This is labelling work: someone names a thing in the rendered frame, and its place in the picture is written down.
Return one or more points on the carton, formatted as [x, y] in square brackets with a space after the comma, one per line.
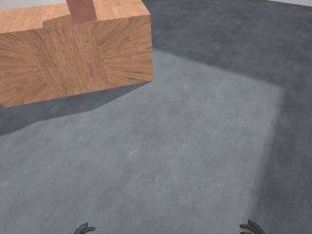
[82, 10]

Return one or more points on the robot left hand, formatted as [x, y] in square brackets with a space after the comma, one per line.
[83, 229]

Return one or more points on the pedestal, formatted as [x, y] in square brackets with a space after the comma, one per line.
[44, 55]

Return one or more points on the robot right hand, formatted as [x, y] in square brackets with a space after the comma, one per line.
[252, 226]

